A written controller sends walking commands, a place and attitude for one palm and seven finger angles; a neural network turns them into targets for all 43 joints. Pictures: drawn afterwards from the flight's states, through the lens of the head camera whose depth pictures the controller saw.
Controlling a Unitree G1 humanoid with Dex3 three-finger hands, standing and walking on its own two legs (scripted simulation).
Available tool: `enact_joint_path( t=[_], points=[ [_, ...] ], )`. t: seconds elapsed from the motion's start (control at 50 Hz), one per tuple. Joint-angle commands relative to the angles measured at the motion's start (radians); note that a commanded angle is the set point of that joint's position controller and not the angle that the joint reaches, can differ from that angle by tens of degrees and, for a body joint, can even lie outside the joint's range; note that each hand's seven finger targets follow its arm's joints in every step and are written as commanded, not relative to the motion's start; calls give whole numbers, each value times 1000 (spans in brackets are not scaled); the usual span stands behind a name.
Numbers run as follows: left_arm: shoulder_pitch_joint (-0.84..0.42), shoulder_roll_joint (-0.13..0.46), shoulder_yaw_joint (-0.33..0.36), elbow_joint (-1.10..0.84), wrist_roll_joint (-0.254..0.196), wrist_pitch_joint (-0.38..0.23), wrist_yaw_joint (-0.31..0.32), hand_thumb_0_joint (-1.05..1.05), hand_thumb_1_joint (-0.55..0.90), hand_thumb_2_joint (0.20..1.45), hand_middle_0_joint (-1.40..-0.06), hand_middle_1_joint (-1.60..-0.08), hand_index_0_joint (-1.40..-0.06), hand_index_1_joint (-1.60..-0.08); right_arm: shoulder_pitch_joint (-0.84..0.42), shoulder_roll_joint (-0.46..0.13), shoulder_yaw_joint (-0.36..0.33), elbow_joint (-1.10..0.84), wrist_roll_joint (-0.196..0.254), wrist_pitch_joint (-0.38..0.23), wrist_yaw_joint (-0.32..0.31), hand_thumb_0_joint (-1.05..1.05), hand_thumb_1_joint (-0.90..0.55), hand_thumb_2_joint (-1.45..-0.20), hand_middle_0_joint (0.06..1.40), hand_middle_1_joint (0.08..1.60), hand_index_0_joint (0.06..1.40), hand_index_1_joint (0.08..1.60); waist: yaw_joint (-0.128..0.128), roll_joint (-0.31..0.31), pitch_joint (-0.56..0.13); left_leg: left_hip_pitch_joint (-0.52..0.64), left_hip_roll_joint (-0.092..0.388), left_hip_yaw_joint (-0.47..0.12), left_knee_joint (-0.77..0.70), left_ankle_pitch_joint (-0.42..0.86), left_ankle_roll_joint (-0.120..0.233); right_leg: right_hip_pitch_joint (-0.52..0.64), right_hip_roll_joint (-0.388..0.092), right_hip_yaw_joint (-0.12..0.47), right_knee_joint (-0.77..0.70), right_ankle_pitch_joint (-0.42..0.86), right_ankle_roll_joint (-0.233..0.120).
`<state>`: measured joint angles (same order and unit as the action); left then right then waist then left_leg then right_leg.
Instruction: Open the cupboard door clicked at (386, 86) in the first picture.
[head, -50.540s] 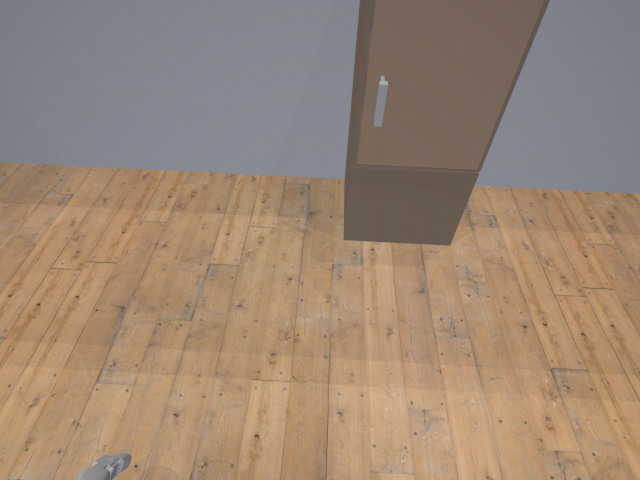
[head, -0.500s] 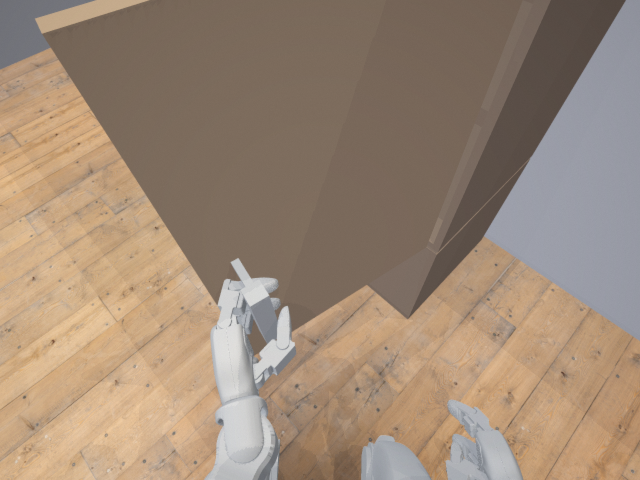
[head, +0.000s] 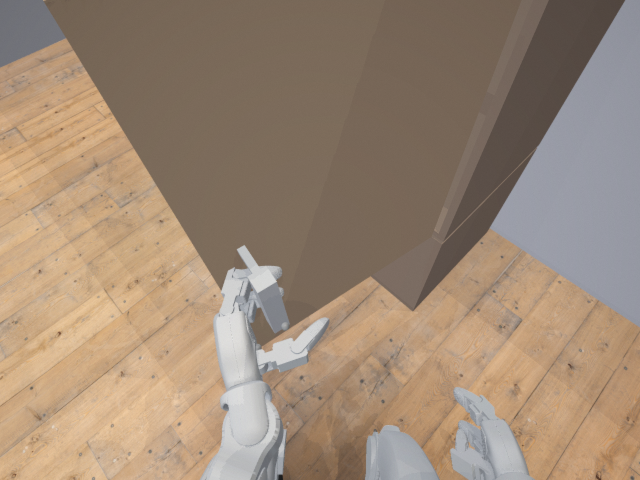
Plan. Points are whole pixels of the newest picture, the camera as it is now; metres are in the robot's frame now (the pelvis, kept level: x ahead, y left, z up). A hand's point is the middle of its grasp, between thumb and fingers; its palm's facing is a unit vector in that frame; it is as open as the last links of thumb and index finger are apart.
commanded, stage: open thumb and fingers to let go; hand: left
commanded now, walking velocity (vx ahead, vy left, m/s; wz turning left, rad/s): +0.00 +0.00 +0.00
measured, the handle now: (262, 290) +0.34 +0.09 +0.02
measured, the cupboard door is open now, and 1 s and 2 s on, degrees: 79 80 80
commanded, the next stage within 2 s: slide the hand sideways off the handle in 0.42 s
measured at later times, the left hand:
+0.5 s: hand (284, 325) +0.30 +0.06 +0.01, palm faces +0.21 -0.98 -0.04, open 14.9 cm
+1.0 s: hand (274, 357) +0.26 +0.06 +0.02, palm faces -0.13 -0.99 +0.04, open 16.1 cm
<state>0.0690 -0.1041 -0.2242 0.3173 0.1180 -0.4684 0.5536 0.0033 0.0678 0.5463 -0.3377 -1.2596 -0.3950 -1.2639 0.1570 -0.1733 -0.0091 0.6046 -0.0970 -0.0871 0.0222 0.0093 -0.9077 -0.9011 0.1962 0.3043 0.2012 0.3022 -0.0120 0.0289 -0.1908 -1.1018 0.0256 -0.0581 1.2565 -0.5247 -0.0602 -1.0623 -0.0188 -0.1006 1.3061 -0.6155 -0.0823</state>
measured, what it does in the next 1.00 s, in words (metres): shifts its weight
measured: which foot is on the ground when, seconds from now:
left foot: down 0.00-1.00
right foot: down 0.00-1.00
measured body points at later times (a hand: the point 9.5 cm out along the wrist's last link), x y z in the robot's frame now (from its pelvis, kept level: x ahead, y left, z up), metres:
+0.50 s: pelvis -0.01 +0.03 +0.00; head +0.08 +0.02 +0.44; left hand +0.28 +0.11 +0.02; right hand +0.17 -0.18 -0.12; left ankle +0.04 +0.17 -0.62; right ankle +0.01 -0.07 -0.62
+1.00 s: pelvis -0.01 +0.05 -0.01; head +0.09 +0.05 +0.43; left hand +0.26 +0.12 +0.02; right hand +0.16 -0.18 -0.11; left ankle +0.04 +0.17 -0.62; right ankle +0.01 -0.07 -0.62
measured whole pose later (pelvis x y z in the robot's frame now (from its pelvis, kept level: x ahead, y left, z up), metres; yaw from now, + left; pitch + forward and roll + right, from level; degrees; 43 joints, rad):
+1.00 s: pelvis -0.01 +0.05 -0.01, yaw -2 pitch +21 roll -1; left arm 0.17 -0.03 -0.31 0.15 0.08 -0.47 0.20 -0.02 -0.50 0.30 -0.15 -0.35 -0.19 -0.33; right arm 0.21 -0.19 -0.01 0.46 -0.04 0.00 0.05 0.01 -0.91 -0.90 0.20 0.30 0.20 0.30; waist -0.02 0.02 -0.18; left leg -1.16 0.01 0.00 1.35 -0.56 0.00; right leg -1.11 -0.03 -0.04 1.36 -0.61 -0.01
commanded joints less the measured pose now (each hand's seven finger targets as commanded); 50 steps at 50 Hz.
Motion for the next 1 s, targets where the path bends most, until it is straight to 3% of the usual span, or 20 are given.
enact_joint_path(
  t=[0.0,0.08,0.12,0.16,0.18,0.38,0.48,0.5,0.52,0.54,0.56,0.62,0.66,0.72,0.74,0.82,0.94,0.98],
  points=[
    [-167,-107,-20,-188,19,-76,23,0,-500,300,-300,-1200,-300,-1200,-38,-83,-29,-135,7,-50,-7,0,-900,-900,200,300,200,300,-31,-132,-296,134,-52,35,-57,139,62,238,-29,145,-279,335,80],
    [-153,-122,-28,-199,29,-68,37,0,-500,300,-275,-1050,-275,-1050,-35,-83,-31,-143,6,-53,-4,0,-900,-900,200,300,200,300,-14,-106,-337,169,-53,41,-72,168,64,235,-12,106,-256,339,67],
    [-163,-129,-33,-187,27,-55,42,0,-500,300,-258,-950,-258,-950,-36,-83,-29,-144,7,-52,-4,0,-900,-900,200,300,200,300,-22,-120,-319,171,-52,43,-76,156,64,226,-10,102,-267,316,68],
    [-175,-138,-40,-197,32,-44,51,0,-500,300,-242,-850,-242,-850,-43,-83,-29,-147,8,-50,-4,0,-900,-900,200,300,200,300,-13,-82,-322,185,-51,42,-85,160,64,206,-2,82,-251,291,57],
    [-194,-154,-52,-185,31,-36,54,0,-500,300,-233,-800,-233,-800,-45,-83,-26,-146,8,-50,-2,0,-900,-900,200,300,200,300,-23,-88,-301,187,-50,43,-87,147,65,189,0,76,-258,268,57],
    [-284,-188,-59,-141,42,1,89,0,-500,300,-150,-300,-150,-300,-67,-85,-21,-137,5,-49,3,0,-900,-900,200,300,200,300,-20,-72,-310,214,-46,30,-104,139,63,142,14,38,-232,218,46],
    [-309,-204,-61,-133,37,14,97,0,-500,300,-150,-300,-150,-300,-73,-83,-19,-134,6,-47,7,0,-900,-900,200,300,200,300,-19,-79,-313,217,-47,26,-111,124,62,137,16,32,-229,196,45],
    [-317,-216,-72,-124,36,17,96,0,-500,300,-150,-300,-150,-300,-75,-82,-18,-134,6,-47,7,0,-900,-900,200,300,200,300,-24,-89,-303,213,-47,27,-110,120,63,136,16,32,-234,193,46],
    [-320,-62,-308,-183,172,-31,-124,0,-500,300,-150,-300,-150,-300,20,-136,-32,-135,17,-28,12,0,-900,-900,200,300,200,300,-149,-100,-256,214,-40,34,-71,119,81,91,-7,67,-230,253,47],
    [-377,-8,-236,-261,118,-85,-235,0,-500,300,-150,-300,-150,-300,32,-129,-47,-160,24,-17,12,0,-900,-900,200,300,200,300,-107,-65,-336,208,-48,31,-57,154,87,137,-16,79,-203,312,37],
    [-366,26,-220,-255,98,-118,-305,0,-500,300,-150,-300,-150,-300,10,-127,-44,-169,29,-12,10,0,-900,-900,200,300,200,300,-83,-56,-363,200,-52,36,-50,154,88,164,-18,93,-193,330,36],
    [-309,13,-207,-279,-9,-142,-451,0,-500,300,-150,-300,-150,-300,-7,-125,-40,-213,53,-12,3,0,-900,-900,200,300,200,300,-78,-56,-338,199,-49,32,-51,104,89,135,-12,97,-203,252,39],
    [-287,-36,-196,-276,-102,-112,-475,0,-500,300,-150,-300,-150,-300,-12,-127,-33,-239,70,-12,0,0,-900,-900,200,300,200,300,-71,-58,-298,209,-48,28,-75,63,85,115,-4,84,-223,172,41],
    [-175,-27,-129,-282,-165,-55,-450,0,-500,300,-150,-300,-150,-300,-5,-136,-33,-265,82,4,0,0,-900,-900,200,300,200,300,-42,-102,-294,216,-45,19,-105,72,81,137,5,63,-225,158,42],
    [-154,-8,-106,-305,-157,-49,-433,0,-500,300,-150,-300,-150,-300,-7,-139,-35,-275,80,6,1,0,-900,-900,200,300,200,300,-22,-87,-315,218,-47,16,-106,103,80,148,6,57,-205,183,38],
    [-53,8,-103,-329,-87,-52,-375,0,-500,300,-150,-300,-150,-300,6,-134,-41,-290,71,24,15,0,-900,-900,200,300,200,300,-21,-126,-298,201,-43,19,-93,138,77,133,5,53,-174,226,42],
    [60,72,-74,-401,-22,-76,-343,0,-500,300,-150,-300,-150,-300,-4,-128,-39,-311,64,45,25,0,-900,-900,200,300,200,300,11,-67,-310,197,-43,20,-86,175,69,129,8,57,-137,254,31],
    [111,58,-99,-431,-15,-78,-346,0,-500,300,-150,-300,-150,-300,-4,-122,-36,-321,64,50,28,0,-900,-900,200,300,200,300,7,-45,-304,211,-43,25,-88,177,67,122,7,55,-136,262,32]
  ],
)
